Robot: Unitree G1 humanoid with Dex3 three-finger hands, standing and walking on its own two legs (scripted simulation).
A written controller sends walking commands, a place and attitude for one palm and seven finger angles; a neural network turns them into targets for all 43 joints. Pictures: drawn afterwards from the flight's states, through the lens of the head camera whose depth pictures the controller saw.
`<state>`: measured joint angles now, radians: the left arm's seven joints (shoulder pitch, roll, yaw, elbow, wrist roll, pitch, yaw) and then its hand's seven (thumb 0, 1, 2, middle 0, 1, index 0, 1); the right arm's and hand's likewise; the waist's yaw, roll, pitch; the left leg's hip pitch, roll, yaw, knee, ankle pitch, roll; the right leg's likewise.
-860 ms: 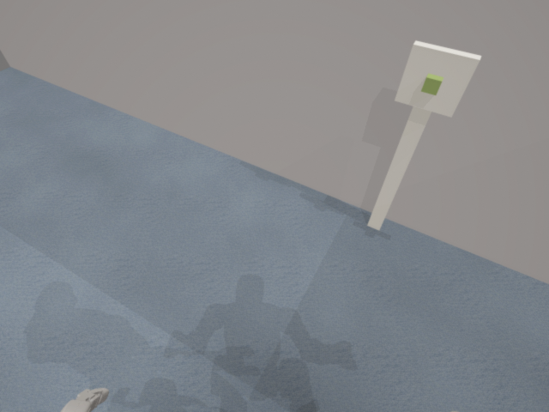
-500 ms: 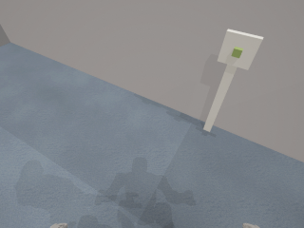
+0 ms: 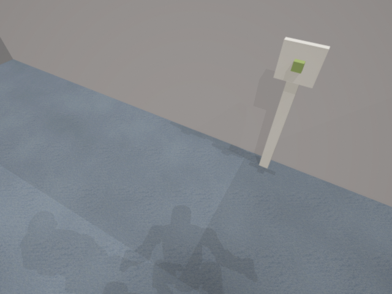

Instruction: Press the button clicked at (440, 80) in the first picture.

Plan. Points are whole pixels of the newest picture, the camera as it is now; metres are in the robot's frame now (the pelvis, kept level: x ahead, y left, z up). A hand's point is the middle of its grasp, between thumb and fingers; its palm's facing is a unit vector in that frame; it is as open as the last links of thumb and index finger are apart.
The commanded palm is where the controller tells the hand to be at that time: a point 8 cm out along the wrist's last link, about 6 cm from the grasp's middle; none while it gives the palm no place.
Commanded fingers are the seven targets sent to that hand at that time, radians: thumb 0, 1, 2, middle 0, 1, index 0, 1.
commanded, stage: stand and wait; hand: left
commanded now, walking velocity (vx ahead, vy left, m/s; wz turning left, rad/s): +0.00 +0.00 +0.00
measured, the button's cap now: (298, 65) +1.02 -0.39 -0.03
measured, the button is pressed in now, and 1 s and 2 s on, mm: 0 0 0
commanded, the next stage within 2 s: look at it before walking up in 0.16 s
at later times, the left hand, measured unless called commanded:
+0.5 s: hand out of the picture +0.07 +0.24 -0.16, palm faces -0.05 -0.94 -0.34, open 7.4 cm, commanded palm none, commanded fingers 0.00 0.90 0.90 -0.20 -0.30 -0.20 -0.30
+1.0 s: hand out of the picture +0.09 +0.24 -0.16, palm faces -0.05 -0.94 -0.35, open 7.4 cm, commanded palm none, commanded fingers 0.00 0.90 0.90 -0.20 -0.30 -0.20 -0.30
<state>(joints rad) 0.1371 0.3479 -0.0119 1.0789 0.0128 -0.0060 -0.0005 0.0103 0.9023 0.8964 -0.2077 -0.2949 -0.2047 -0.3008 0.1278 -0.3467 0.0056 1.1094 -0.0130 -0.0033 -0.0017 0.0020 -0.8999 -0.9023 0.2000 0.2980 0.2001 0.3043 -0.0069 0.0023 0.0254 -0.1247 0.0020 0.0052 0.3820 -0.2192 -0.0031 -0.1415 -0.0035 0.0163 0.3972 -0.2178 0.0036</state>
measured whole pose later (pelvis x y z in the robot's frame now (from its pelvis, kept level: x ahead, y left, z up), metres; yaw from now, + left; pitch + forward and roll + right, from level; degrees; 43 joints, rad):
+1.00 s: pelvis +0.01 +0.00 +0.00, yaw -2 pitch -1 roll +0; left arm 0.13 0.34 0.00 1.07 0.02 0.00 0.01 0.01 0.90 0.90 -0.21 -0.29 -0.20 -0.30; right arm 0.09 -0.33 0.00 1.09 -0.01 0.00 -0.01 0.00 -0.90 -0.90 0.20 0.30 0.20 0.30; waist 0.01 0.00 0.04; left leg -0.13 0.02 0.03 0.38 -0.23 -0.01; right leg -0.16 0.01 0.04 0.40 -0.22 0.00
